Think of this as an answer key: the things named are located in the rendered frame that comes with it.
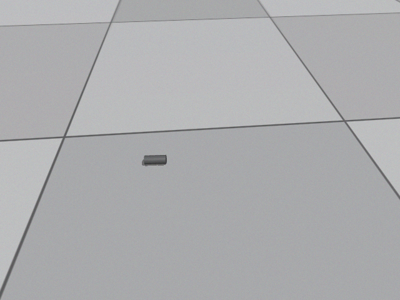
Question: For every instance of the can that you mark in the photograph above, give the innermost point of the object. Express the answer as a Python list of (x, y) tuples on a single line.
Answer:
[(155, 159)]

